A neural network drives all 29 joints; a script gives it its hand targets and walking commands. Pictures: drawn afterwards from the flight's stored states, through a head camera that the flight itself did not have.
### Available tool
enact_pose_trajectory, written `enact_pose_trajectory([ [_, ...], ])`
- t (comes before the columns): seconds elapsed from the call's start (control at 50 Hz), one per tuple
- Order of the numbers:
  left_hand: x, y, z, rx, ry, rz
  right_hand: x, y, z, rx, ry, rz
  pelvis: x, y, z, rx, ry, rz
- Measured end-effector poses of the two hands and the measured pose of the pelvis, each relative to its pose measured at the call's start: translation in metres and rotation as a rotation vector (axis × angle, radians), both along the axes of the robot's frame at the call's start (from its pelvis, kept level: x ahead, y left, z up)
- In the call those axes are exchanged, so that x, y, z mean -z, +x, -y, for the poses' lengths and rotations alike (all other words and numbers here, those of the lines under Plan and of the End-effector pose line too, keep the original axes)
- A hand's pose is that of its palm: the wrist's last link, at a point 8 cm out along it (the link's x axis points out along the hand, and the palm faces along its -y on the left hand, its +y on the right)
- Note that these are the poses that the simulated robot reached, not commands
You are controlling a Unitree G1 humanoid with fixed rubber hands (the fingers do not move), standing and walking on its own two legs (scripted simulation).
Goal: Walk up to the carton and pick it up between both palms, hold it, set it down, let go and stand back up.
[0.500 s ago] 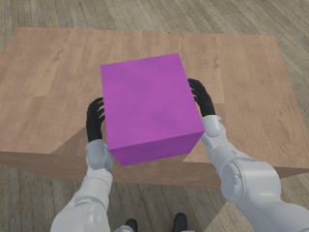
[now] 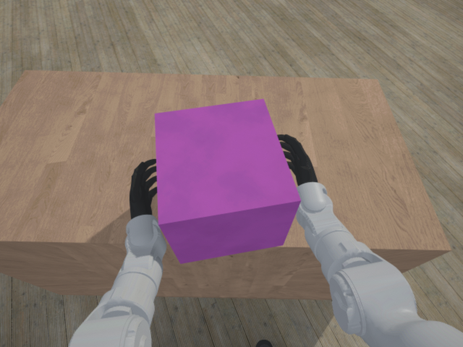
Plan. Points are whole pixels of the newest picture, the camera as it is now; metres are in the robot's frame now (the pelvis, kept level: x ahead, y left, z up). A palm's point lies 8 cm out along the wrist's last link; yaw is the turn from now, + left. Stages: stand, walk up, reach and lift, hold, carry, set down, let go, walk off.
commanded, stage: reach and lift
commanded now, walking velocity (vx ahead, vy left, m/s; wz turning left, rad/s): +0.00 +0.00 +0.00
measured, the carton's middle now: (221, 182) +0.41 +0.04 +0.00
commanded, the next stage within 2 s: none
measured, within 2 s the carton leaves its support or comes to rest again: neither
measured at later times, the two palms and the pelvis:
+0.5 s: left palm (131, 155) +0.37 +0.17 +0.12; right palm (329, 139) +0.40 -0.12 +0.14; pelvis +0.00 +0.00 +0.02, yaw +2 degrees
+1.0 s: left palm (120, 146) +0.36 +0.18 +0.15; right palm (335, 154) +0.37 -0.12 +0.15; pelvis +0.01 +0.03 +0.02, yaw +2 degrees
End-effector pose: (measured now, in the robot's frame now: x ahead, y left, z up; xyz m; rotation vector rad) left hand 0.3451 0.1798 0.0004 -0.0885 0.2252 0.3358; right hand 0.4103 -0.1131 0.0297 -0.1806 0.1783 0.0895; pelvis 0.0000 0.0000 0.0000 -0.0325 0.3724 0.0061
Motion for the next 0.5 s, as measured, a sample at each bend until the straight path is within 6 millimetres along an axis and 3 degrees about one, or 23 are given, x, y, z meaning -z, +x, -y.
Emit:
enact_pose_trajectory([
  [0.28,-0.090,0.027,0.005,0.073,0.048,0.061,-0.091,0.005,0.009,0.081,0.063,0.053,-0.012,-0.008,0.007,-0.010,0.023,0.186],
  [0.38,-0.110,0.029,0.006,0.099,0.051,0.055,-0.107,0.001,0.011,0.112,0.085,0.043,-0.016,-0.003,0.008,-0.025,0.027,0.263],
  [0.5,-0.121,0.028,0.006,0.131,0.062,0.040,-0.113,-0.008,0.012,0.139,0.084,0.031,-0.019,0.003,0.005,-0.036,0.027,0.338],
])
